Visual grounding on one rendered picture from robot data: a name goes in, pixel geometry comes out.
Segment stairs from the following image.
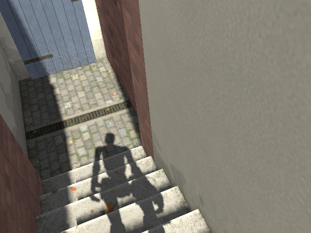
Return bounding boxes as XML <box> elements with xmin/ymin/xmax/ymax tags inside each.
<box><xmin>35</xmin><ymin>146</ymin><xmax>212</xmax><ymax>233</ymax></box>

